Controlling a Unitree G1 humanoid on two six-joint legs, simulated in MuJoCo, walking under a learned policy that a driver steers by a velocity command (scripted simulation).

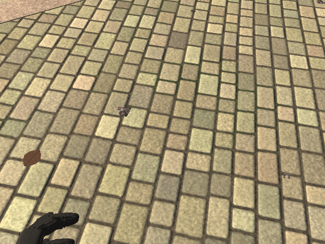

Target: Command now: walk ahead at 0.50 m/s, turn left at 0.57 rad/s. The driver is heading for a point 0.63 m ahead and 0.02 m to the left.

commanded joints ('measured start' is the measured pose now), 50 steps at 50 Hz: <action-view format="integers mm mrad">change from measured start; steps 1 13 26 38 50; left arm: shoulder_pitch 60 202 316 268 169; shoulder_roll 150 120 228 79 103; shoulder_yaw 63 66 79 43 45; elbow -48 46 178 126 73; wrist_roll -5 6 -40 -29 19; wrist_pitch -29 -9 43 63 32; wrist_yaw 4 19 18 18 -24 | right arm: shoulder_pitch -32 -133 -246 -149 -124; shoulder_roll -132 -55 -89 -74 -143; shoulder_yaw -37 -13 -21 -25 -37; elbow -58 -152 -195 -59 67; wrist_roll -2 -4 -16 -43 -3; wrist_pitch -1 13 -23 -84 -26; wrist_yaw -5 16 60 33 -6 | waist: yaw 103 109 56 109 141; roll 166 -49 -53 105 107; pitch -61 16 -40 -11 -66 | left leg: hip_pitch -50 -640 -269 -71 77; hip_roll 218 234 105 370 329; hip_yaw -217 109 275 115 264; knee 44 668 82 -295 12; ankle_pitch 358 116 236 407 834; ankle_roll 88 -90 30 154 48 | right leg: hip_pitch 242 415 591 -108 172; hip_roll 11 -254 -258 -139 -1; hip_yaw -31 46 -180 9 -115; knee -74 -336 -92 610 -21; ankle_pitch -52 -43 544 -193 49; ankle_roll -57 -243 -171 -20 -102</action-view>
